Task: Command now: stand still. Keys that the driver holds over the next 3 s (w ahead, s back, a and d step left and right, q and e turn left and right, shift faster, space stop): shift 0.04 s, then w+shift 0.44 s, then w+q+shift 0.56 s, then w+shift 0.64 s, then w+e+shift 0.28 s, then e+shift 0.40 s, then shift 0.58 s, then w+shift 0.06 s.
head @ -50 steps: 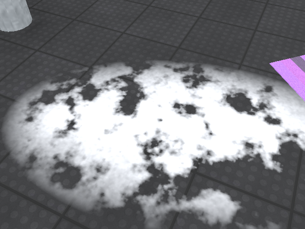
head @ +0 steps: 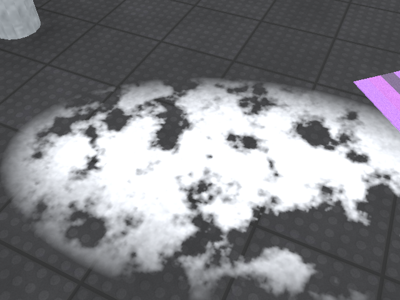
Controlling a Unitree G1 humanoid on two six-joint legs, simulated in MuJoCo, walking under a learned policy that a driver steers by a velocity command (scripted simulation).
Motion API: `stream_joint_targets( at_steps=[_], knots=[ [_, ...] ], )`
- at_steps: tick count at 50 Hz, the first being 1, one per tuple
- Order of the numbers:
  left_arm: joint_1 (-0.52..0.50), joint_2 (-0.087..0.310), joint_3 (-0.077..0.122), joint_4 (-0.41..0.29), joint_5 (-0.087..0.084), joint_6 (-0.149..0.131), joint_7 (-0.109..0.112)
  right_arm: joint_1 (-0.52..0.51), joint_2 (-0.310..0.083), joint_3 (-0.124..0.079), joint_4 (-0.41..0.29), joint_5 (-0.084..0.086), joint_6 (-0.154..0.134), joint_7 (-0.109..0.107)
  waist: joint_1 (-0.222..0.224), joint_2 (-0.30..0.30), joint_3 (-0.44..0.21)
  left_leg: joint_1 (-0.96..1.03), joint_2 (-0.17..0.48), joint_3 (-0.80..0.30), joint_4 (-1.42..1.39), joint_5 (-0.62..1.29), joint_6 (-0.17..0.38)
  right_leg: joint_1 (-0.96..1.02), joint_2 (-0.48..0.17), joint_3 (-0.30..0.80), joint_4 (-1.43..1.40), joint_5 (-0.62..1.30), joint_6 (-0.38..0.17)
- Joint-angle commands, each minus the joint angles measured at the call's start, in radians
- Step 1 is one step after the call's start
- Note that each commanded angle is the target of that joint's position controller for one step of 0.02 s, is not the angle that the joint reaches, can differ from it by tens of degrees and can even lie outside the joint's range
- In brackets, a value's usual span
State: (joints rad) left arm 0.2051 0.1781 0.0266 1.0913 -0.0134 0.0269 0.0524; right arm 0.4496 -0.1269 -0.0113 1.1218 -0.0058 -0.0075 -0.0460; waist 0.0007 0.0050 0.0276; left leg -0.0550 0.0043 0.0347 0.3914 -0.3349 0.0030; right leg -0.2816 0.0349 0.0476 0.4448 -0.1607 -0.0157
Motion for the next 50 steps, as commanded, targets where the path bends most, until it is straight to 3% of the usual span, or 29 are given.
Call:
stream_joint_targets(
  at_steps=[1, 3, 5, 7, 8, 10, 13, 15, 16, 17, 18, 19, 21, 23, 26, 27, 30, 32, 36, 38, 40, 42, 43, 44, 45, 46, 47, 48, 50],
  knots=[
    [0.035, 0.093, 0.014, -0.023, 0.000, -0.006, 0.003, 0.141, -0.070, -0.011, 0.010, 0.000, 0.000, -0.002, 0.000, 0.010, 0.044, -0.200, 0.020, -0.020, -0.100, 0.127, 0.013, 0.154, -0.038, 0.040, -0.036, 0.158, -0.051],
    [0.067, 0.081, 0.012, -0.009, 0.000, -0.004, 0.004, 0.174, -0.060, -0.010, 0.026, 0.000, 0.001, -0.004, -0.002, 0.017, 0.005, -0.181, 0.010, -0.010, -0.109, -0.044, 0.022, 0.163, -0.014, 0.013, -0.027, -0.033, -0.048],
    [0.050, 0.127, 0.035, -0.020, -0.016, -0.014, -0.001, 0.198, -0.132, -0.034, 0.006, 0.015, 0.002, -0.013, -0.032, 0.066, 0.087, -0.185, 0.077, -0.120, -0.144, -0.484, 0.110, -0.051, 0.039, -0.045, 0.083, -0.493, -0.040],
    [-0.122, 0.088, 0.023, -0.111, -0.028, -0.064, -0.030, 0.179, -0.249, -0.076, -0.023, 0.034, -0.028, -0.019, -0.069, 0.211, 0.230, -0.127, 0.352, -0.421, -0.344, -0.502, 0.234, -0.312, -0.034, -0.087, 0.325, -0.218, -0.028],
    [-0.148, 0.110, 0.030, -0.124, -0.021, -0.088, -0.041, 0.139, -0.233, -0.078, -0.044, 0.029, -0.044, -0.020, -0.060, 0.136, 0.240, -0.089, 0.377, -0.431, -0.353, -0.384, 0.234, -0.387, -0.084, -0.048, 0.396, -0.190, -0.036],
    [-0.106, 0.087, 0.025, -0.134, -0.029, -0.119, -0.056, 0.059, -0.195, -0.073, -0.086, 0.038, -0.072, 0.000, -0.020, 0.127, 0.211, -0.067, 0.342, -0.339, -0.306, -0.241, 0.194, -0.373, -0.129, -0.033, 0.363, -0.180, -0.048],
    [-0.016, 0.080, 0.028, -0.111, -0.037, -0.141, -0.070, 0.042, -0.191, -0.071, -0.117, 0.048, -0.077, 0.019, 0.012, 0.134, 0.156, -0.211, 0.230, -0.173, -0.230, -0.169, 0.177, -0.064, -0.047, -0.167, 0.243, -0.152, -0.037],
    [0.175, 0.108, 0.054, -0.060, -0.042, -0.139, -0.068, 0.002, -0.208, -0.064, -0.141, 0.039, -0.086, 0.025, 0.121, 0.108, 0.097, -0.367, 0.179, -0.115, -0.052, 0.013, 0.175, 0.255, 0.034, -0.232, 0.167, -0.130, -0.044],
    [0.400, 0.164, 0.083, -0.006, -0.044, -0.141, -0.060, -0.070, -0.212, -0.060, -0.169, 0.029, -0.095, 0.030, 0.240, 0.027, 0.013, -0.488, 0.129, -0.059, 0.251, 0.221, 0.143, 0.488, 0.001, -0.143, 0.109, -0.155, -0.082],
    [0.560, 0.259, 0.093, 0.011, -0.024, -0.147, -0.057, -0.141, -0.114, -0.032, -0.229, 0.009, -0.110, 0.037, 0.268, -0.284, -0.071, -0.665, 0.028, -0.009, 0.784, -0.003, 0.100, 0.573, -0.274, 0.333, -0.054, -0.435, -0.184],
    [0.471, 0.197, 0.056, -0.043, 0.008, -0.181, -0.079, -0.067, -0.053, -0.027, -0.266, 0.069, -0.146, 0.044, 0.150, -0.362, -0.097, -0.871, -0.083, -0.200, 1.002, -0.119, 0.131, 0.564, -0.412, 0.853, -0.253, -0.557, -0.318],
    [0.324, 0.142, 0.034, -0.062, -0.001, -0.190, -0.087, -0.119, -0.131, -0.038, -0.293, 0.098, -0.155, 0.046, 0.081, -0.161, 0.005, -0.975, 0.023, -0.235, 1.059, -0.026, 0.173, 0.475, -0.455, 0.750, -0.253, -0.551, -0.295],
    [0.175, 0.134, 0.017, -0.118, -0.006, -0.181, -0.096, -0.163, -0.138, -0.037, -0.301, 0.063, -0.134, 0.050, 0.018, -0.003, 0.041, -0.889, 0.130, -0.192, 0.957, 0.152, 0.162, 0.306, -0.363, 0.443, -0.250, -0.347, -0.238],
    [0.158, 0.110, 0.005, -0.125, -0.001, -0.169, -0.081, -0.164, -0.166, -0.049, -0.307, 0.043, -0.105, 0.056, -0.014, -0.049, 0.070, -0.771, 0.177, -0.159, 0.781, 0.212, 0.115, 0.183, -0.273, 0.246, -0.282, -0.228, -0.184],
    [0.257, 0.165, 0.023, -0.093, 0.010, -0.182, -0.056, -0.202, -0.161, -0.053, -0.305, 0.044, -0.088, 0.059, 0.015, 0.005, 0.113, -0.829, 0.160, -0.145, 0.674, 0.338, 0.062, 0.214, -0.267, 0.139, -0.319, -0.100, -0.190],
    [0.285, 0.140, 0.017, -0.073, 0.009, -0.189, -0.044, -0.263, -0.171, -0.066, -0.327, 0.059, -0.098, 0.061, 0.019, 0.000, 0.150, -0.884, 0.136, -0.208, 0.542, 0.420, 0.076, 0.267, -0.246, 0.087, -0.312, -0.053, -0.145],
    [0.285, 0.146, 0.010, -0.085, 0.005, -0.192, -0.015, -0.404, -0.147, -0.059, -0.380, 0.037, -0.106, 0.086, 0.054, -0.051, 0.146, -0.702, 0.062, -0.082, 0.300, 0.748, 0.069, 0.159, -0.195, -0.114, -0.335, -0.027, -0.102],
    [0.291, 0.133, 0.007, -0.079, -0.001, -0.193, -0.008, -0.445, -0.149, -0.062, -0.401, 0.042, -0.101, 0.107, 0.047, -0.039, 0.154, -0.591, 0.054, -0.071, 0.249, 0.862, 0.083, 0.102, -0.197, -0.200, -0.307, -0.054, -0.086],
    [0.356, 0.154, 0.013, -0.073, 0.010, -0.167, -0.008, -0.549, -0.145, -0.051, -0.454, 0.036, -0.109, 0.155, 0.078, -0.007, 0.218, -0.722, 0.040, -0.037, 0.164, 0.790, 0.124, 0.353, -0.237, -0.262, -0.217, 0.026, -0.054],
    [0.348, 0.203, 0.026, -0.096, 0.011, -0.144, -0.006, -0.572, -0.157, -0.047, -0.479, 0.031, -0.123, 0.179, 0.065, -0.010, 0.207, -0.662, -0.007, 0.049, 0.072, 0.725, 0.139, 0.436, -0.232, -0.319, -0.121, 0.400, -0.013],
    [0.332, 0.277, 0.043, -0.118, 0.021, -0.117, 0.000, -0.424, -0.205, -0.070, -0.455, 0.037, -0.114, 0.179, -0.024, -0.088, 0.096, -0.468, -0.062, 0.116, 0.125, 0.638, 0.159, 0.482, -0.259, -0.329, 0.138, 0.900, 0.009],
    [0.242, 0.264, 0.041, -0.155, 0.051, -0.124, -0.011, 0.025, -0.342, -0.137, -0.338, 0.051, -0.072, 0.143, -0.239, -0.128, -0.096, 0.015, -0.047, 0.075, 0.177, 0.619, 0.236, 0.323, -0.236, -0.279, 0.663, 1.259, 0.006],
    [0.148, 0.235, 0.045, -0.190, 0.021, -0.146, -0.033, 0.186, -0.326, -0.128, -0.250, 0.022, -0.067, 0.120, -0.286, 0.050, -0.051, 0.261, 0.035, -0.049, -0.031, 0.725, 0.306, 0.013, -0.075, -0.274, 1.191, 0.358, 0.035],
    [0.252, 0.081, -0.006, -0.285, 0.036, -0.194, -0.055, 0.132, -0.382, -0.121, -0.270, -0.035, -0.080, 0.114, -0.089, 0.364, -0.168, 0.700, 0.108, -0.251, 0.390, 0.983, 0.352, -0.520, -0.016, -0.059, 1.484, -0.538, 0.013],
    [0.207, 0.164, -0.008, -0.359, -0.014, -0.223, -0.067, 0.188, -0.377, -0.137, -0.288, -0.024, -0.086, 0.115, -0.142, 0.160, -0.394, 0.854, 0.199, -0.527, 0.255, 0.601, 0.505, -0.648, -0.014, 0.101, 1.361, -0.506, 0.009],
    [0.103, 0.219, 0.005, -0.411, -0.051, -0.245, -0.061, 0.149, -0.371, -0.141, -0.308, 0.002, -0.094, 0.102, -0.139, 0.047, -0.402, 0.771, 0.233, -0.679, 0.011, 0.168, 0.498, -0.673, -0.045, 0.121, 1.148, -0.366, -0.021],
    [0.033, 0.230, 0.013, -0.421, -0.046, -0.250, -0.052, 0.042, -0.309, -0.122, -0.330, 0.009, -0.103, 0.100, -0.091, -0.096, -0.262, 0.539, 0.234, -0.770, -0.105, -0.010, 0.449, -0.639, -0.080, 0.122, 1.056, -0.253, -0.049],
    [0.028, 0.211, 0.017, -0.414, -0.029, -0.234, -0.041, -0.072, -0.313, -0.119, -0.354, 0.021, -0.109, 0.093, -0.006, -0.120, -0.116, 0.275, 0.203, -0.767, -0.122, 0.118, 0.452, -0.576, -0.094, 0.123, 1.004, -0.236, -0.005],
    [0.118, 0.238, 0.029, -0.379, 0.013, -0.196, -0.038, -0.175, -0.277, -0.102, -0.395, 0.014, -0.114, 0.077, 0.087, -0.163, -0.044, -0.059, 0.172, -0.691, -0.158, 0.237, 0.438, -0.414, -0.154, 0.152, 0.874, -0.228, 0.064]
  ],
)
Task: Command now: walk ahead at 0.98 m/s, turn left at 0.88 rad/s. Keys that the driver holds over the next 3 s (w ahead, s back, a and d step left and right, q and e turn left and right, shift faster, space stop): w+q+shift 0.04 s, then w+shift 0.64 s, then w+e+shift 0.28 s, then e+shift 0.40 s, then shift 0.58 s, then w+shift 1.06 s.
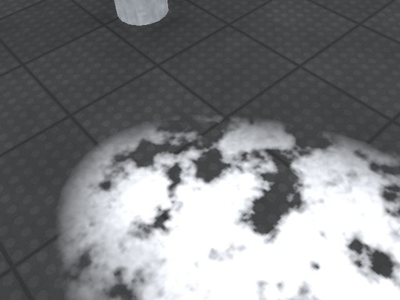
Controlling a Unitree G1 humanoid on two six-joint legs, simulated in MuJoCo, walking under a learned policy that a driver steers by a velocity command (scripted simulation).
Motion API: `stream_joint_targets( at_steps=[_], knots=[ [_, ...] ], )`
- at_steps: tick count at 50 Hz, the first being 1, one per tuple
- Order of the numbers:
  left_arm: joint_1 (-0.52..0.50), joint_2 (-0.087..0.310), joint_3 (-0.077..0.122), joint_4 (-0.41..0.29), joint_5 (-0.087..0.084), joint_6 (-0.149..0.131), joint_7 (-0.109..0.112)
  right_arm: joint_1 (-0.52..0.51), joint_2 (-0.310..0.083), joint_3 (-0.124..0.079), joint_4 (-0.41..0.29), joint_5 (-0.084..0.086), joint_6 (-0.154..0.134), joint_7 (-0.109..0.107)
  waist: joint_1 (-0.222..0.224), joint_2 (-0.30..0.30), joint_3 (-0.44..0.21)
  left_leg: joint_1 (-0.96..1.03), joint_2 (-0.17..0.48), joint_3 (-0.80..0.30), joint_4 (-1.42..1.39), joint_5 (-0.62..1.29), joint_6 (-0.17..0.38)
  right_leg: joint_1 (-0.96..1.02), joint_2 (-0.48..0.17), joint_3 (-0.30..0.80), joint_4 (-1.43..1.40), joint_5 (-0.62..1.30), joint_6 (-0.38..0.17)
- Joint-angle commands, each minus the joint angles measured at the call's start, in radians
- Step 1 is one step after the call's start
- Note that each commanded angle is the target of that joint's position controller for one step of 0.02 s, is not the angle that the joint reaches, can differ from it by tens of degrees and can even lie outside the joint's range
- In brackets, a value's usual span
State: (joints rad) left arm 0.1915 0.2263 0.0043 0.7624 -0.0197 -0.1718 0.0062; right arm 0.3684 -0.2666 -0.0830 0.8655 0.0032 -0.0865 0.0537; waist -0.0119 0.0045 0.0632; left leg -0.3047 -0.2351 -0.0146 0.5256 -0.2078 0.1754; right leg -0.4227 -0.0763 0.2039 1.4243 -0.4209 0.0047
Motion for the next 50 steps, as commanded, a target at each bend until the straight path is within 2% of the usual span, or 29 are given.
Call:
stream_joint_targets(
  at_steps=[1, 2, 5, 8, 10, 12, 13, 14, 15, 16, 17, 18, 20, 22, 26, 30, 34, 36, 38, 39, 40, 41, 42, 43, 44, 46, 48, 49, 50],
  knots=[
    [0.119, 0.183, 0.053, -0.057, 0.029, 0.014, 0.007, -0.136, -0.107, -0.017, -0.144, 0.017, -0.030, -0.033, 0.118, -0.134, -0.026, 0.022, 0.361, -0.536, -0.330, 0.098, 0.231, -0.196, -0.072, -0.029, -0.234, 0.039, 0.063],
    [0.036, 0.167, 0.041, -0.105, 0.030, 0.015, 0.010, -0.158, -0.123, -0.016, -0.146, 0.024, -0.031, -0.046, 0.104, -0.043, 0.042, -0.135, 0.348, -0.487, -0.345, 0.157, 0.222, -0.147, -0.085, -0.055, -0.371, 0.083, 0.079],
    [-0.122, 0.082, 0.015, -0.157, 0.057, -0.001, -0.006, -0.053, -0.099, -0.013, -0.104, 0.042, -0.026, -0.076, -0.017, -0.020, 0.035, -0.296, 0.172, -0.246, -0.289, 0.105, 0.104, 0.130, 0.003, -0.208, -0.733, 0.646, 0.044],
    [-0.189, 0.107, 0.033, -0.212, 0.024, -0.005, -0.003, 0.042, -0.117, -0.017, -0.069, 0.042, -0.026, -0.060, -0.073, 0.069, 0.013, -0.107, 0.227, -0.308, -0.236, 0.076, 0.068, 0.149, 0.040, -0.189, -0.864, 0.699, 0.017],
    [-0.139, 0.175, 0.065, -0.219, 0.004, -0.009, 0.005, 0.052, -0.126, -0.020, -0.058, 0.020, -0.021, -0.057, -0.020, 0.093, -0.021, 0.096, 0.260, -0.319, -0.124, 0.363, 0.039, 0.156, 0.079, -0.200, -0.897, 0.553, -0.012],
    [0.236, 0.250, 0.111, -0.144, -0.028, 0.008, 0.018, -0.065, -0.139, -0.012, -0.086, -0.035, -0.008, -0.042, 0.223, 0.137, -0.204, 0.106, 0.265, -0.255, 0.285, 0.758, -0.019, 0.451, 0.075, -0.227, -0.779, 0.411, -0.059],
    [0.457, 0.301, 0.115, -0.104, -0.006, 0.021, 0.024, -0.056, -0.056, 0.017, -0.113, -0.044, -0.018, -0.032, 0.279, -0.101, -0.359, -0.076, 0.141, -0.203, 0.756, 0.546, -0.063, 0.713, -0.083, 0.051, -0.787, 0.222, -0.168],
    [0.439, 0.327, 0.111, -0.041, 0.032, 0.018, -0.012, 0.210, 0.077, 0.051, -0.108, 0.068, -0.031, -0.024, 0.084, -0.555, -0.470, -0.366, 0.047, -0.239, 1.036, -0.292, -0.083, 0.867, -0.344, 0.759, -1.142, -0.309, -0.340],
    [0.360, 0.177, 0.087, -0.079, 0.021, 0.024, -0.011, 0.111, -0.034, 0.050, -0.097, 0.086, -0.020, -0.030, 0.121, -0.354, -0.305, -0.466, 0.170, -0.200, 1.050, -0.222, -0.047, 0.769, -0.310, 0.803, -1.201, -0.580, -0.272],
    [0.290, 0.132, 0.078, -0.065, 0.021, 0.034, -0.011, -0.076, -0.084, 0.040, -0.143, 0.065, -0.016, -0.027, 0.130, -0.137, -0.124, -0.505, 0.199, -0.150, 1.002, -0.180, -0.043, 0.597, -0.264, 0.610, -1.198, -0.418, -0.234],
    [0.248, 0.140, 0.075, -0.059, 0.024, 0.035, -0.021, -0.173, -0.070, 0.045, -0.175, 0.031, -0.016, -0.032, 0.108, 0.013, -0.078, -0.456, 0.240, -0.130, 0.917, -0.150, -0.037, 0.468, -0.216, 0.467, -1.191, -0.216, -0.209],
    [0.213, 0.135, 0.072, -0.050, 0.030, 0.034, -0.032, -0.201, -0.047, 0.045, -0.192, 0.012, -0.019, -0.029, 0.068, 0.035, -0.041, -0.421, 0.270, -0.122, 0.844, -0.114, -0.033, 0.363, -0.171, 0.365, -1.192, -0.113, -0.203],
    [0.171, 0.096, 0.055, -0.030, 0.022, 0.032, -0.043, -0.150, -0.030, 0.045, -0.182, 0.024, -0.009, -0.024, 0.005, -0.040, -0.030, -0.363, 0.325, -0.115, 0.757, -0.086, -0.040, 0.261, -0.119, 0.246, -1.228, -0.032, -0.201],
    [0.170, 0.114, 0.056, -0.015, 0.006, 0.030, -0.043, -0.153, -0.024, 0.051, -0.184, 0.019, -0.003, -0.030, -0.013, -0.048, 0.001, -0.410, 0.358, -0.093, 0.681, -0.047, -0.061, 0.228, -0.117, 0.182, -1.265, 0.024, -0.221],
    [0.233, 0.147, 0.059, 0.014, 0.008, 0.026, -0.023, -0.307, -0.043, 0.054, -0.235, 0.000, -0.012, -0.040, 0.033, -0.029, 0.056, -0.516, 0.380, -0.057, 0.443, 0.218, -0.124, 0.248, -0.109, 0.046, -1.334, 0.197, -0.225],
    [0.352, 0.138, 0.044, 0.059, -0.005, 0.033, -0.011, -0.482, -0.023, 0.060, -0.293, 0.013, -0.031, -0.014, 0.110, -0.040, 0.088, -0.382, 0.329, 0.024, 0.171, 0.431, -0.136, 0.273, -0.087, -0.096, -1.385, 0.344, -0.190],
    [0.377, 0.169, 0.043, 0.091, -0.008, 0.068, -0.005, -0.552, -0.035, 0.053, -0.334, 0.029, -0.045, 0.018, 0.110, -0.076, 0.111, -0.376, 0.277, 0.058, -0.006, 0.346, -0.111, 0.490, -0.133, -0.156, -1.327, 0.584, -0.162],
    [0.380, 0.198, 0.048, 0.106, 0.009, 0.084, 0.003, -0.488, -0.085, 0.030, -0.346, 0.030, -0.048, 0.015, 0.045, -0.150, 0.025, -0.244, 0.217, 0.069, 0.001, 0.224, -0.088, 0.567, -0.167, -0.130, -1.177, 1.020, -0.146],
    [0.308, 0.247, 0.056, 0.100, 0.033, 0.104, 0.008, -0.131, -0.171, -0.014, -0.278, 0.044, -0.032, -0.016, -0.174, -0.199, -0.188, 0.190, 0.210, 0.056, 0.026, 0.153, -0.046, 0.447, -0.143, -0.149, -0.778, 1.225, -0.112],
    [0.296, 0.178, 0.035, 0.053, 0.058, 0.097, 0.010, 0.116, -0.257, -0.034, -0.220, 0.025, -0.016, -0.041, -0.242, -0.067, -0.389, 0.618, 0.439, -0.193, 0.126, 0.005, -0.022, 0.130, -0.085, -0.140, -0.417, 0.857, -0.095],
    [0.473, -0.019, -0.016, 0.040, 0.004, 0.062, -0.005, 0.149, -0.312, -0.043, -0.193, 0.001, -0.031, -0.022, -0.107, 0.367, -0.645, 0.951, 0.672, -0.759, -0.089, -0.468, 0.147, -0.214, 0.106, -0.069, -0.035, 0.006, -0.056],
    [0.372, 0.118, 0.019, 0.040, -0.060, 0.042, -0.001, 0.139, -0.197, -0.024, -0.180, -0.013, -0.031, -0.023, -0.149, 0.293, -0.565, 0.856, 0.642, -0.830, -0.257, -0.621, 0.087, -0.328, 0.047, -0.013, 0.047, 0.019, -0.079],
    [0.207, 0.165, 0.036, -0.001, -0.078, 0.042, 0.003, 0.092, -0.139, -0.009, -0.168, -0.011, -0.033, -0.031, -0.161, 0.206, -0.343, 0.709, 0.613, -0.630, -0.237, -0.478, 0.030, -0.405, 0.014, -0.055, 0.063, 0.057, -0.079],
    [0.139, 0.140, 0.032, -0.024, -0.057, 0.047, 0.006, 0.035, -0.130, -0.005, -0.147, -0.015, -0.040, -0.029, -0.121, 0.049, -0.221, 0.517, 0.590, -0.482, -0.249, -0.278, 0.012, -0.385, -0.032, -0.073, 0.016, 0.108, -0.072],
    [0.115, 0.132, 0.041, -0.029, -0.025, 0.058, 0.006, -0.020, -0.097, 0.002, -0.135, -0.024, -0.048, -0.025, -0.072, 0.034, -0.159, 0.361, 0.554, -0.374, -0.265, -0.166, 0.003, -0.324, -0.071, -0.074, -0.046, 0.154, -0.070],
    [0.189, 0.083, 0.045, -0.012, -0.033, 0.104, -0.011, -0.100, -0.041, 0.011, -0.112, -0.027, -0.054, -0.021, 0.011, 0.079, -0.100, 0.190, 0.513, -0.201, -0.323, -0.086, -0.010, -0.223, -0.118, -0.071, -0.082, 0.182, -0.067],
    [0.163, 0.059, 0.047, -0.027, -0.036, 0.141, -0.015, -0.151, -0.041, 0.006, -0.096, -0.005, -0.056, -0.020, 0.040, 0.081, -0.008, 0.096, 0.511, -0.062, -0.369, 0.013, -0.032, -0.255, -0.144, -0.083, -0.112, 0.181, -0.061],
    [0.132, 0.071, 0.054, -0.031, -0.028, 0.154, -0.010, -0.179, -0.026, 0.011, -0.095, -0.012, -0.053, -0.024, 0.044, 0.050, 0.036, 0.066, 0.471, 0.034, -0.372, 0.148, -0.053, -0.275, -0.130, -0.095, -0.118, 0.230, -0.055],
    [0.113, 0.062, 0.051, -0.060, -0.018, 0.156, -0.008, -0.205, -0.067, 0.004, -0.099, -0.024, -0.054, -0.030, 0.069, 0.075, 0.071, 0.009, 0.482, 0.091, -0.379, 0.288, -0.041, -0.269, -0.127, -0.105, -0.181, 0.285, -0.038]
  ],
)
Over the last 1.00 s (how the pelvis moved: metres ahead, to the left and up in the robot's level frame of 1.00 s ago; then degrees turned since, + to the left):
0.58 0.06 -0.14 24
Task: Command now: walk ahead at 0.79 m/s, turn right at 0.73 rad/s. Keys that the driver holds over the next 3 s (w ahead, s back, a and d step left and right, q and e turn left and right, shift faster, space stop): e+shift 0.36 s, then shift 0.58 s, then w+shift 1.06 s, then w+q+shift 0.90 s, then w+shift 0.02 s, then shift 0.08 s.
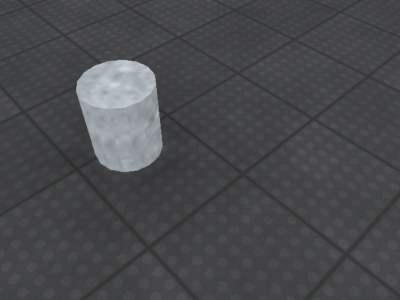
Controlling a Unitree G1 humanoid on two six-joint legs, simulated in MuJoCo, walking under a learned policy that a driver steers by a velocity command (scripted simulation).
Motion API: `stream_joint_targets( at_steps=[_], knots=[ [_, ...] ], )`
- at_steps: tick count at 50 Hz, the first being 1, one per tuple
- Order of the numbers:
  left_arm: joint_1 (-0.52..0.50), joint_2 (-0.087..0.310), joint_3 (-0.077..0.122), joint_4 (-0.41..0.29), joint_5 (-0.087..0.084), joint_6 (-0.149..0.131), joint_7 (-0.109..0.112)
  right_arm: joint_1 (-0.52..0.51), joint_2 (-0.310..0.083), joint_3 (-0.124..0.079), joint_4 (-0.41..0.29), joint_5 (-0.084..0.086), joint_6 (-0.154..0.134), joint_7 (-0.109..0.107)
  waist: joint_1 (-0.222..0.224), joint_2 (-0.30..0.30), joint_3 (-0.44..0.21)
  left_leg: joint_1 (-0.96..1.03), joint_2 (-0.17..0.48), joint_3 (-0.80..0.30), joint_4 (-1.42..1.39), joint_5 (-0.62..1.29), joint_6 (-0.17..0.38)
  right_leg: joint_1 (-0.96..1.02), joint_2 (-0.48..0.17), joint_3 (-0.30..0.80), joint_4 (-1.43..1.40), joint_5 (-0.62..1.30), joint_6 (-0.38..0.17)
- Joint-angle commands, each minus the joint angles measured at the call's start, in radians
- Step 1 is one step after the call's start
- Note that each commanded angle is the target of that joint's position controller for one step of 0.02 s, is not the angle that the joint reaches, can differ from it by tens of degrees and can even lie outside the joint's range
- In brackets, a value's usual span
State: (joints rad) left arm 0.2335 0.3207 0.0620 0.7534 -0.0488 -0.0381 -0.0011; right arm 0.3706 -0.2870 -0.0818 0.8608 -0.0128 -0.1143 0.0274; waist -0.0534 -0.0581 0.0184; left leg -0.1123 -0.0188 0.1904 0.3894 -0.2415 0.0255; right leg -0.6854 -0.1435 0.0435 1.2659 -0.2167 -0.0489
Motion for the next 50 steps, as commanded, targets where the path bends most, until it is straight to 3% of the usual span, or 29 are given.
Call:
stream_joint_targets(
  at_steps=[1, 3, 4, 6, 8, 9, 10, 11, 12, 13, 14, 15, 16, 18, 21, 25, 29, 33, 35, 36, 37, 38, 39, 40, 42, 45, 47, 48, 50],
  knots=[
    [0.051, -0.024, -0.006, -0.067, 0.025, 0.017, -0.005, -0.244, -0.053, 0.002, -0.104, -0.009, -0.025, -0.013, 0.125, 0.130, 0.146, -0.222, 0.233, -0.045, -0.241, 0.437, 0.109, 0.014, -0.044, 0.026, -0.118, 0.146, 0.031],
    [-0.004, -0.019, -0.007, -0.075, 0.042, -0.001, -0.028, -0.251, -0.082, 0.000, -0.115, -0.009, -0.019, -0.038, 0.106, 0.077, 0.137, -0.230, 0.171, 0.064, -0.207, 0.498, 0.084, 0.114, 0.015, -0.073, -0.360, 0.335, 0.029],
    [-0.043, -0.015, -0.007, -0.081, 0.046, -0.009, -0.045, -0.216, -0.117, -0.008, -0.114, -0.001, -0.016, -0.050, 0.078, 0.046, 0.114, -0.180, 0.175, 0.080, -0.184, 0.550, 0.076, 0.153, 0.049, -0.123, -0.456, 0.416, 0.023],
    [-0.046, 0.008, 0.006, -0.102, 0.044, -0.010, -0.076, -0.175, -0.195, -0.024, -0.110, 0.023, -0.006, -0.065, 0.081, 0.074, 0.045, -0.026, 0.216, 0.072, -0.090, 0.754, 0.058, 0.209, 0.094, -0.159, -0.551, 0.436, -0.003],
    [0.071, 0.079, 0.037, -0.093, 0.035, 0.004, -0.083, -0.195, -0.237, -0.038, -0.128, 0.042, 0.027, -0.070, 0.145, 0.121, -0.036, 0.089, 0.240, 0.071, 0.101, 1.007, 0.038, 0.303, 0.169, -0.205, -0.563, 0.318, -0.039],
    [0.203, 0.139, 0.065, -0.074, 0.032, 0.014, -0.077, -0.221, -0.239, -0.041, -0.141, 0.048, 0.041, -0.066, 0.216, 0.134, -0.101, 0.061, 0.249, 0.056, 0.286, 1.046, 0.029, 0.456, 0.198, -0.204, -0.553, 0.265, -0.069],
    [0.349, 0.200, 0.098, -0.045, 0.030, 0.024, -0.055, -0.248, -0.204, -0.033, -0.148, 0.055, 0.043, -0.054, 0.291, 0.098, -0.162, -0.038, 0.219, 0.045, 0.556, 0.896, -0.009, 0.668, 0.213, -0.164, -0.627, 0.318, -0.100],
    [0.262, 0.248, 0.103, -0.045, 0.024, 0.023, -0.028, -0.209, -0.059, 0.006, -0.174, 0.039, 0.032, -0.035, 0.189, -0.222, -0.056, -0.231, 0.028, 0.029, 0.897, -0.108, -0.065, 0.705, 0.131, 0.055, -0.742, 0.748, -0.146],
    [0.127, 0.285, 0.084, -0.138, 0.092, -0.005, -0.030, 0.035, 0.003, 0.031, -0.185, 0.016, 0.018, -0.019, 0.001, -0.319, -0.228, -0.531, -0.116, -0.190, 1.236, -0.478, -0.106, 0.926, -0.097, 0.587, -0.726, 0.992, -0.368],
    [0.085, 0.262, 0.086, -0.204, 0.091, -0.014, -0.050, 0.023, -0.125, 0.019, -0.195, 0.012, 0.008, -0.012, 0.058, -0.133, -0.446, -0.518, -0.084, -0.365, 1.258, -0.404, -0.074, 0.963, -0.169, 0.782, -0.885, 0.594, -0.408],
    [0.054, 0.223, 0.080, -0.217, 0.060, -0.021, -0.059, -0.103, -0.172, 0.005, -0.220, 0.024, 0.011, -0.016, 0.071, 0.020, -0.323, -0.558, -0.058, -0.361, 1.157, -0.321, -0.046, 0.851, -0.127, 0.728, -0.948, 0.291, -0.362],
    [0.019, 0.181, 0.072, -0.212, 0.029, -0.021, -0.053, -0.188, -0.154, 0.005, -0.232, 0.011, 0.023, -0.034, 0.050, 0.155, -0.209, -0.575, -0.016, -0.354, 1.049, -0.247, -0.042, 0.715, -0.081, 0.676, -0.974, 0.109, -0.297],
    [-0.009, 0.161, 0.065, -0.219, 0.024, -0.021, -0.045, -0.211, -0.148, 0.007, -0.238, 0.004, 0.040, -0.044, 0.028, 0.140, -0.154, -0.534, 0.001, -0.360, 0.978, -0.217, -0.046, 0.595, -0.050, 0.625, -0.968, 0.177, -0.272],
    [-0.055, 0.142, 0.063, -0.238, 0.043, -0.005, -0.024, -0.225, -0.152, -0.003, -0.233, -0.003, 0.070, -0.048, 0.004, 0.112, -0.122, -0.430, 0.016, -0.356, 0.843, -0.189, -0.055, 0.449, 0.035, 0.486, -0.982, 0.264, -0.224],
    [-0.015, 0.145, 0.062, -0.227, 0.046, 0.013, 0.011, -0.218, -0.093, 0.010, -0.212, -0.007, 0.082, -0.054, 0.026, 0.080, -0.167, -0.415, 0.016, -0.318, 0.743, -0.145, -0.101, 0.422, 0.038, 0.369, -0.903, 0.592, -0.222],
    [-0.019, 0.123, 0.045, -0.228, 0.043, 0.051, 0.040, -0.256, -0.088, 0.011, -0.218, 0.006, 0.106, -0.067, 0.053, 0.010, -0.195, -0.441, 0.024, -0.308, 0.674, -0.024, -0.135, 0.422, 0.060, 0.343, -0.888, 0.372, -0.179],
    [-0.052, 0.101, 0.032, -0.240, 0.058, 0.069, 0.039, -0.301, -0.089, 0.012, -0.236, 0.008, 0.103, -0.064, 0.086, -0.071, -0.130, -0.416, 0.040, -0.292, 0.516, 0.015, -0.129, 0.401, 0.074, 0.370, -0.903, 0.078, -0.156],
    [-0.051, 0.091, 0.023, -0.235, 0.064, 0.070, 0.020, -0.290, -0.101, 0.010, -0.240, 0.011, 0.076, -0.044, 0.108, -0.108, -0.120, -0.317, 0.035, -0.267, 0.339, -0.039, -0.094, 0.443, 0.035, 0.424, -0.845, 0.210, -0.166],
    [-0.073, 0.074, 0.013, -0.230, 0.052, 0.069, 0.014, -0.236, -0.089, 0.008, -0.226, 0.010, 0.063, -0.031, 0.068, -0.099, -0.119, -0.202, 0.028, -0.248, 0.135, 0.055, -0.064, 0.448, 0.051, 0.429, -0.802, 0.271, -0.139],
    [-0.056, 0.055, 0.007, -0.219, 0.046, 0.065, 0.013, -0.215, -0.090, 0.007, -0.221, -0.002, 0.057, -0.027, 0.053, -0.071, -0.107, -0.121, 0.056, -0.270, 0.001, 0.208, -0.040, 0.425, 0.084, 0.414, -0.780, 0.210, -0.094],
    [0.004, 0.024, -0.001, -0.214, 0.062, 0.058, 0.011, -0.216, -0.152, -0.002, -0.234, -0.025, 0.056, -0.030, 0.096, 0.083, -0.131, -0.035, 0.208, -0.407, -0.010, 0.408, 0.016, 0.372, 0.168, 0.325, -0.654, -0.016, -0.027],
    [0.068, 0.039, 0.007, -0.203, 0.056, 0.051, 0.007, -0.251, -0.178, -0.006, -0.235, -0.035, 0.066, -0.034, 0.146, 0.276, -0.101, -0.024, 0.326, -0.534, -0.008, 0.560, 0.147, 0.271, 0.287, 0.184, -0.556, -0.305, 0.034],
    [-0.012, 0.101, 0.021, -0.218, 0.060, 0.043, 0.012, -0.205, -0.139, -0.001, -0.224, -0.032, 0.067, -0.035, 0.074, 0.292, -0.107, -0.072, 0.388, -0.633, -0.056, 0.488, 0.232, 0.249, 0.249, 0.142, -0.462, -0.362, 0.076],
    [-0.078, 0.130, 0.035, -0.226, 0.051, 0.045, 0.017, -0.191, -0.136, -0.001, -0.218, -0.021, 0.067, -0.037, 0.045, 0.239, -0.097, -0.063, 0.367, -0.620, -0.057, 0.421, 0.231, 0.226, 0.224, 0.132, -0.360, -0.363, 0.097],
    [-0.075, 0.096, 0.035, -0.201, 0.052, 0.071, 0.024, -0.213, -0.129, 0.003, -0.221, 0.003, 0.071, -0.043, 0.047, 0.189, -0.086, -0.062, 0.314, -0.537, -0.040, 0.372, 0.191, 0.202, 0.198, 0.119, -0.239, -0.329, 0.135],
    [-0.046, 0.005, 0.008, -0.174, 0.046, 0.080, 0.019, -0.257, -0.094, 0.016, -0.218, 0.005, 0.091, -0.038, 0.068, 0.208, -0.070, -0.098, 0.203, -0.391, -0.025, 0.375, 0.140, 0.278, 0.165, 0.036, -0.378, -0.275, 0.147],
    [-0.079, -0.019, -0.002, -0.173, 0.041, 0.073, 0.015, -0.217, -0.091, 0.016, -0.204, 0.004, 0.104, -0.036, 0.033, 0.250, -0.089, -0.057, 0.190, -0.379, -0.007, 0.380, 0.149, 0.330, 0.152, 0.004, -0.540, -0.235, 0.145],
    [-0.062, -0.017, -0.003, -0.162, 0.037, 0.072, 0.013, -0.180, -0.093, 0.017, -0.195, 0.005, 0.109, -0.036, 0.023, 0.252, -0.133, -0.043, 0.188, -0.392, -0.035, 0.148, 0.151, 0.379, 0.159, -0.020, -0.621, -0.191, 0.138],
    [-0.022, 0.029, 0.013, -0.143, 0.028, 0.064, 0.004, -0.140, -0.178, -0.008, -0.192, 0.034, 0.123, -0.037, 0.024, 0.288, -0.092, -0.128, 0.199, -0.461, -0.113, -0.387, 0.151, 0.451, 0.208, -0.110, -0.725, -0.140, 0.093]
  ],
)
Over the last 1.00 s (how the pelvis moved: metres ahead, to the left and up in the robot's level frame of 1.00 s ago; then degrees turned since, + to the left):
0.88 0.08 0.02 1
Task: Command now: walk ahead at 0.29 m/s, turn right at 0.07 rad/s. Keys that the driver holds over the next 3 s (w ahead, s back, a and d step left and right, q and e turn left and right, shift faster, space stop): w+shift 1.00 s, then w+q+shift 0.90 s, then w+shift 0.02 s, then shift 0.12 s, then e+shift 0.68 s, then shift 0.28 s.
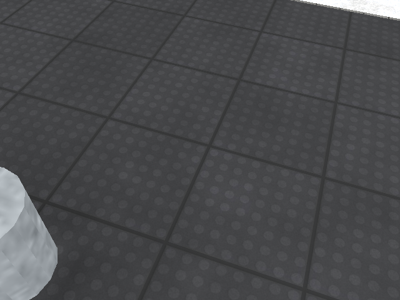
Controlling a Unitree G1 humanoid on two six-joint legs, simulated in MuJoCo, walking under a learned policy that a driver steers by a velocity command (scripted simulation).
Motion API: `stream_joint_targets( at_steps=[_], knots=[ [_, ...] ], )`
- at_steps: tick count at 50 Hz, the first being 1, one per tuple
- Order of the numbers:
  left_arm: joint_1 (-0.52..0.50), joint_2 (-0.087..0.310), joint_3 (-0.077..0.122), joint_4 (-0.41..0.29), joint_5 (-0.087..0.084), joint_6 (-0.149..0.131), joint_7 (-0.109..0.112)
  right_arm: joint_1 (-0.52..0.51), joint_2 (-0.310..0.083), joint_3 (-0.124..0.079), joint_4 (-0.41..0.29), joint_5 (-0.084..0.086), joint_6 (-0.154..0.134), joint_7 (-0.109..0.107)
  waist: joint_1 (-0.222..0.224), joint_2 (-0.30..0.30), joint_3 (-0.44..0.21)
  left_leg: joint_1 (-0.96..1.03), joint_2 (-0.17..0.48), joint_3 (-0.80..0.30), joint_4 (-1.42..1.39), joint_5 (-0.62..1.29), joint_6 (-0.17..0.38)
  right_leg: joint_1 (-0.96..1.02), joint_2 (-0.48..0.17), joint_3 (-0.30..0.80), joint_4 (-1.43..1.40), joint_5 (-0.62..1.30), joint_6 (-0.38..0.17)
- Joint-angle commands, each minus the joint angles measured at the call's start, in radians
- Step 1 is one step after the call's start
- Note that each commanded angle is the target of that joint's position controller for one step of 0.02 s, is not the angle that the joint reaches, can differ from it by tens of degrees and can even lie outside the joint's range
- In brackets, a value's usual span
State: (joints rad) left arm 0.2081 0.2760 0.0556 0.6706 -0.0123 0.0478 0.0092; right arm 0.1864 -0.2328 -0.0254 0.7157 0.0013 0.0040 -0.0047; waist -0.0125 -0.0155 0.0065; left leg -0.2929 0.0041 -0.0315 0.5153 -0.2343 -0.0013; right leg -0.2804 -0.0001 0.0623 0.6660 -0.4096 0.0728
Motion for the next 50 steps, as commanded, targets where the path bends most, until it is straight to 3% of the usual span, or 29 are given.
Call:
stream_joint_targets(
  at_steps=[1, 3, 4, 5, 6, 7, 9, 11, 15, 20, 22, 23, 24, 25, 26, 27, 28, 29, 30, 31, 32, 33, 35, 38, 41, 46, 48, 49, 50],
  knots=[
    [0.024, 0.082, 0.023, -0.046, -0.009, -0.032, -0.010, 0.044, -0.236, -0.064, -0.048, 0.024, 0.005, -0.006, -0.001, 0.242, -0.035, -0.025, 0.183, -0.263, -0.270, -0.516, 0.168, 0.092, 0.063, -0.136, -0.164, 0.034, -0.069],
    [0.118, 0.082, 0.023, -0.009, -0.001, -0.066, -0.008, -0.018, -0.179, -0.048, -0.068, 0.028, -0.013, -0.006, 0.064, 0.167, 0.028, -0.212, 0.155, -0.236, -0.199, -0.488, 0.120, 0.241, -0.013, -0.047, -0.259, 0.023, -0.161],
    [0.240, 0.140, 0.038, 0.027, 0.011, -0.087, -0.002, -0.101, -0.107, -0.030, -0.111, 0.024, -0.035, -0.003, 0.117, 0.015, 0.018, -0.406, 0.063, -0.095, 0.040, -0.372, 0.054, 0.376, -0.160, 0.167, -0.334, -0.148, -0.232],
    [0.303, 0.222, 0.066, 0.051, 0.012, -0.104, -0.016, -0.189, -0.068, -0.017, -0.175, 0.044, -0.072, 0.003, 0.146, -0.208, 0.068, -0.592, -0.022, 0.055, 0.287, -0.237, 0.018, 0.390, -0.349, 0.535, -0.507, -0.430, -0.346],
    [0.278, 0.195, 0.057, 0.047, 0.021, -0.125, -0.011, -0.229, -0.124, -0.034, -0.190, 0.060, -0.098, 0.005, 0.142, -0.167, 0.145, -0.699, 0.048, -0.038, 0.435, -0.225, 0.041, 0.356, -0.408, 0.633, -0.554, -0.423, -0.380],
    [0.236, 0.150, 0.041, 0.039, 0.019, -0.139, -0.006, -0.186, -0.135, -0.041, -0.181, 0.061, -0.112, 0.014, 0.097, -0.149, 0.150, -0.758, 0.070, -0.059, 0.508, -0.161, 0.053, 0.382, -0.386, 0.566, -0.534, -0.343, -0.354],
    [0.221, 0.120, 0.029, 0.032, 0.002, -0.144, -0.008, -0.133, -0.128, -0.042, -0.157, 0.028, -0.120, 0.028, 0.078, -0.105, 0.091, -0.774, 0.094, -0.042, 0.541, -0.066, 0.054, 0.426, -0.323, 0.421, -0.514, -0.208, -0.303],
    [0.221, 0.104, 0.019, 0.031, 0.002, -0.139, -0.008, -0.138, -0.110, -0.039, -0.156, 0.019, -0.119, 0.044, 0.073, -0.101, 0.078, -0.683, 0.095, -0.008, 0.492, 0.047, 0.030, 0.338, -0.271, 0.301, -0.546, -0.098, -0.282],
    [0.227, 0.137, 0.022, 0.046, -0.008, -0.140, -0.002, -0.202, -0.072, -0.017, -0.172, 0.023, -0.110, 0.066, 0.085, -0.128, 0.104, -0.434, 0.075, 0.047, 0.266, 0.211, -0.002, 0.160, -0.230, 0.108, -0.598, 0.093, -0.252],
    [0.272, 0.182, 0.031, 0.085, -0.020, -0.133, -0.009, -0.247, -0.121, -0.024, -0.194, 0.038, -0.112, 0.078, 0.085, -0.122, 0.151, -0.313, 0.047, 0.082, 0.087, 0.163, 0.047, 0.240, -0.286, 0.045, -0.596, 0.197, -0.233],
    [0.276, 0.205, 0.033, 0.101, -0.004, -0.122, -0.010, -0.140, -0.171, -0.046, -0.182, 0.039, -0.107, 0.066, 0.005, -0.156, 0.072, -0.141, -0.008, 0.131, 0.081, 0.068, 0.087, 0.277, -0.275, -0.006, -0.422, 0.629, -0.214],
    [0.273, 0.197, 0.026, 0.107, 0.008, -0.116, -0.006, 0.055, -0.212, -0.072, -0.131, 0.041, -0.099, 0.052, -0.102, -0.149, -0.048, 0.112, -0.051, 0.167, 0.107, 0.023, 0.112, 0.207, -0.233, -0.070, -0.177, 0.860, -0.190],
    [0.259, 0.155, 0.008, 0.081, 0.027, -0.122, 0.000, 0.302, -0.263, -0.093, -0.069, 0.036, -0.086, 0.035, -0.218, -0.065, -0.205, 0.491, 0.064, 0.012, 0.170, -0.049, 0.145, -0.064, -0.198, -0.069, 0.189, 0.753, -0.155],
    [0.357, -0.034, -0.040, 0.027, -0.002, -0.150, -0.003, 0.390, -0.394, -0.110, -0.032, 0.002, -0.087, 0.038, -0.129, 0.391, -0.393, 0.743, 0.317, -0.602, -0.099, -0.675, 0.287, -0.392, 0.004, -0.005, 0.610, 0.009, -0.103],
    [0.279, 0.062, -0.022, 0.039, -0.040, -0.176, -0.003, 0.393, -0.281, -0.080, -0.035, 0.006, -0.098, 0.041, -0.154, 0.350, -0.388, 0.693, 0.351, -0.836, -0.293, -0.804, 0.252, -0.485, 0.005, 0.121, 0.756, -0.076, -0.132],
    [0.148, 0.124, 0.000, 0.000, -0.070, -0.183, -0.011, 0.330, -0.233, -0.064, -0.027, 0.007, -0.103, 0.038, -0.138, 0.251, -0.206, 0.586, 0.358, -0.724, -0.289, -0.675, 0.220, -0.610, -0.040, 0.079, 0.809, -0.013, -0.149],
    [0.063, 0.106, -0.014, -0.012, -0.037, -0.189, -0.013, 0.297, -0.225, -0.059, -0.030, -0.002, -0.103, 0.039, -0.126, 0.112, -0.129, 0.440, 0.308, -0.516, -0.224, -0.392, 0.199, -0.565, -0.107, 0.052, 0.748, 0.028, -0.165],
    [0.059, 0.080, -0.017, -0.035, -0.019, -0.188, -0.013, 0.225, -0.221, -0.060, -0.028, -0.015, -0.100, 0.041, -0.060, 0.114, -0.097, 0.306, 0.295, -0.503, -0.262, -0.401, 0.236, -0.552, -0.126, 0.027, 0.699, 0.092, -0.159],
    [0.081, 0.083, -0.011, -0.021, -0.019, -0.172, -0.015, 0.155, -0.182, -0.048, -0.038, -0.027, -0.105, 0.041, -0.008, 0.119, -0.071, 0.168, 0.262, -0.462, -0.295, -0.378, 0.232, -0.463, -0.163, 0.049, 0.663, 0.130, -0.159],
    [0.108, 0.066, -0.011, -0.012, -0.026, -0.152, -0.020, 0.112, -0.147, -0.038, -0.037, -0.024, -0.108, 0.040, 0.032, 0.136, -0.041, 0.084, 0.245, -0.416, -0.324, -0.379, 0.235, -0.424, -0.169, 0.053, 0.637, 0.141, -0.151],
    [0.124, 0.049, -0.017, -0.003, -0.030, -0.129, -0.020, 0.101, -0.137, -0.034, -0.032, -0.008, -0.116, 0.040, 0.054, 0.141, -0.006, 0.029, 0.234, -0.364, -0.360, -0.365, 0.240, -0.412, -0.176, 0.047, 0.605, 0.127, -0.138],
    [0.102, 0.047, -0.018, -0.006, -0.022, -0.120, -0.015, 0.099, -0.157, -0.042, -0.023, 0.005, -0.122, 0.038, 0.061, 0.122, 0.044, -0.004, 0.236, -0.332, -0.400, -0.345, 0.246, -0.444, -0.177, 0.039, 0.563, 0.163, -0.123],
    [0.028, 0.052, -0.018, -0.023, -0.004, -0.120, -0.006, 0.130, -0.178, -0.048, -0.005, 0.005, -0.130, 0.028, 0.055, 0.075, 0.097, 0.007, 0.234, -0.272, -0.432, -0.230, 0.250, -0.528, -0.180, 0.036, 0.478, 0.302, -0.096],
    [-0.088, 0.065, -0.017, -0.044, 0.004, -0.134, -0.018, 0.193, -0.158, -0.041, 0.017, 0.009, -0.129, 0.017, 0.013, 0.022, 0.128, 0.056, 0.190, -0.121, -0.459, -0.050, 0.224, -0.555, -0.160, -0.013, 0.312, 0.495, -0.074],
    [-0.209, 0.037, -0.027, -0.080, -0.005, -0.152, -0.045, 0.270, -0.175, -0.038, 0.050, 0.016, -0.124, 0.002, -0.027, 0.022, 0.152, 0.098, 0.184, -0.028, -0.507, 0.065, 0.198, -0.458, -0.123, -0.055, 0.099, 0.656, -0.080],
    [-0.337, 0.045, -0.029, -0.130, -0.017, -0.172, -0.090, 0.329, -0.228, -0.048, 0.095, 0.026, -0.081, -0.002, -0.054, 0.044, 0.185, 0.384, 0.245, 0.043, -0.458, 0.285, 0.175, -0.440, -0.062, -0.104, -0.159, 0.555, -0.113],
    [-0.239, 0.098, -0.006, -0.125, -0.021, -0.161, -0.082, 0.315, -0.271, -0.059, 0.106, 0.005, -0.065, -0.003, 0.017, 0.136, 0.086, 0.501, 0.272, 0.051, -0.284, 0.790, 0.151, -0.329, 0.001, -0.138, -0.136, 0.406, -0.147],
    [-0.109, 0.143, 0.015, -0.103, -0.026, -0.151, -0.071, 0.309, -0.287, -0.061, 0.111, -0.011, -0.052, -0.004, 0.092, 0.186, -0.012, 0.533, 0.267, 0.065, -0.110, 1.038, 0.146, -0.192, 0.041, -0.164, -0.108, 0.324, -0.174],
    [0.119, 0.193, 0.040, -0.042, -0.028, -0.139, -0.054, 0.274, -0.273, -0.053, 0.106, -0.021, -0.040, -0.011, 0.212, 0.191, -0.136, 0.402, 0.231, 0.101, 0.172, 1.108, 0.116, 0.112, 0.052, -0.177, -0.089, 0.314, -0.200]
  ],
)
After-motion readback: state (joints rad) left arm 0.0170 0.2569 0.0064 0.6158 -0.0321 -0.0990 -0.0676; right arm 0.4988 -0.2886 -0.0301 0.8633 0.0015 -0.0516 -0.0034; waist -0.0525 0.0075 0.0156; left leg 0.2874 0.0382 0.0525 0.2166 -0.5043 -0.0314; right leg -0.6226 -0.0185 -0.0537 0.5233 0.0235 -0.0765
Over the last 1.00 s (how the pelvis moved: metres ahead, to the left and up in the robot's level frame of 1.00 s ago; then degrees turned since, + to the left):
0.37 0.04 0.00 -30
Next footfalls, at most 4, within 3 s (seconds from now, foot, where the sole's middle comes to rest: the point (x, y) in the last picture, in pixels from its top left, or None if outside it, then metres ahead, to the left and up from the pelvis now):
0.06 right None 0.00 -0.13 -0.77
0.46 left None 0.37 0.20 -0.77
1.00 right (213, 211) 0.84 -0.05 -0.77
1.50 left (154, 134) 1.25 0.20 -0.77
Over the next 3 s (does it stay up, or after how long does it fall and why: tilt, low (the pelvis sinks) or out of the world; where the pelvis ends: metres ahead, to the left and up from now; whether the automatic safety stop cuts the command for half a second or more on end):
stays up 1.70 0.37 0.01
